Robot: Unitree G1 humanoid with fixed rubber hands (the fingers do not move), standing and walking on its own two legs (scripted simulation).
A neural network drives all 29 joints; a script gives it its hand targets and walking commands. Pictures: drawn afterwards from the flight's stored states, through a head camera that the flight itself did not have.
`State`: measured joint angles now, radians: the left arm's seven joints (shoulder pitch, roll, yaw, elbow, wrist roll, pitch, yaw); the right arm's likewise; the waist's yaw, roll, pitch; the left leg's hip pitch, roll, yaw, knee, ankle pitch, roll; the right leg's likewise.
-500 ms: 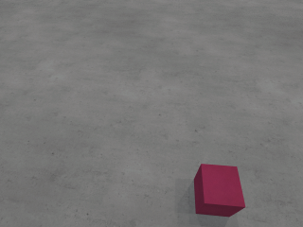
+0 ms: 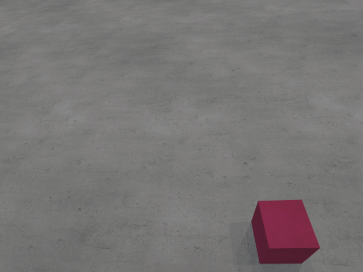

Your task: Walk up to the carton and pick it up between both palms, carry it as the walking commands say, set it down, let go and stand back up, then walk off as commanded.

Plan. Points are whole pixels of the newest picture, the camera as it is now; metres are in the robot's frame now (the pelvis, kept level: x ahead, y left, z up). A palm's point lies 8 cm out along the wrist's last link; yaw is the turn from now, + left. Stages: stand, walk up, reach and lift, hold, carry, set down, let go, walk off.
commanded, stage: walk off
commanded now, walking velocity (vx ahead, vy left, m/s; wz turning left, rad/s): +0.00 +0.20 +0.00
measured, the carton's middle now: (280, 232) +0.45 -0.37 -0.65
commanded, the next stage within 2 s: none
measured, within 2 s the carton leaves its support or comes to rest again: neither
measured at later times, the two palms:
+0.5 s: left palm out of the picture +0.01 +0.38 -0.16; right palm out of the picture +0.05 -0.13 -0.13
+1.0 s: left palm out of the picture -0.07 +0.47 -0.13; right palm out of the picture +0.03 -0.02 -0.15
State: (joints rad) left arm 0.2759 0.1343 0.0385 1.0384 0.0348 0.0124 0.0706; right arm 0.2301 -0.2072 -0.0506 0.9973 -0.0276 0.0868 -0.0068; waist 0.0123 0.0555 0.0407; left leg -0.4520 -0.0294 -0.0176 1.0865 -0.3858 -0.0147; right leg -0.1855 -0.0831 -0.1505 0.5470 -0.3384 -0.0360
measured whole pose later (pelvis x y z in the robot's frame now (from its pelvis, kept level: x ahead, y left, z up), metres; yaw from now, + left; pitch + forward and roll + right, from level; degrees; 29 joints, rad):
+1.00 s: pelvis -0.05 +0.22 +0.00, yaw +2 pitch -1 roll +1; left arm 0.29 0.17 0.07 1.05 0.03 0.01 0.05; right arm 0.18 -0.25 -0.06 0.97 -0.02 0.08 0.02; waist 0.03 0.03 0.09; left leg -0.34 0.07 0.00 0.72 -0.34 -0.08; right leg -0.23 -0.17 -0.15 0.54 -0.28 0.06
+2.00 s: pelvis -0.10 +0.44 -0.01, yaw +0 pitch -1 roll +1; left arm 0.23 0.26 0.09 1.04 0.02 0.07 0.05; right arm 0.17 -0.19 -0.03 0.96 -0.03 0.05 -0.01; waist 0.01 -0.10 0.05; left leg -0.25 0.01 0.11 0.53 -0.26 0.03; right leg -0.46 -0.06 -0.05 1.15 -0.51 0.00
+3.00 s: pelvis -0.13 +0.55 +0.01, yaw +0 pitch -2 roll +0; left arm 0.29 0.14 0.01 1.21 0.01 0.00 0.03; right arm 0.27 -0.12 -0.01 1.14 0.00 -0.01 -0.03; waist 0.01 -0.03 0.04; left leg -0.13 -0.01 0.06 0.37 -0.21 0.03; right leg -0.12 -0.10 -0.11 0.35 -0.19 0.06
